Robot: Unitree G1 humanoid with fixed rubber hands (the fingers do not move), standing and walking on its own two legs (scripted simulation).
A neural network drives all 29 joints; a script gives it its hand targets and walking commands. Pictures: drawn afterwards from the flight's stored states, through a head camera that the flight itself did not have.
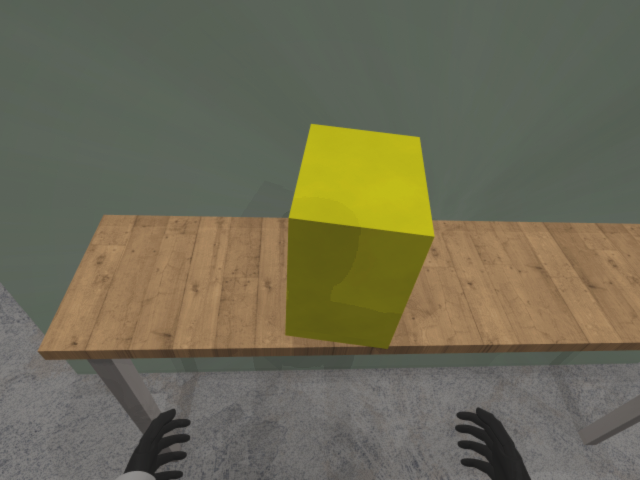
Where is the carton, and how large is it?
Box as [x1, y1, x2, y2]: [285, 124, 434, 348]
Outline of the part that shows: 311,124 288,221 285,334 387,348 434,236 419,137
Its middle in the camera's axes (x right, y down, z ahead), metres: +0.05 -0.01 +0.60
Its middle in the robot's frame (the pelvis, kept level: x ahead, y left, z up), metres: +0.46 -0.01 +0.05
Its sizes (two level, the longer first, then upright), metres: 0.214 0.165 0.255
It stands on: a table, 0.71 m high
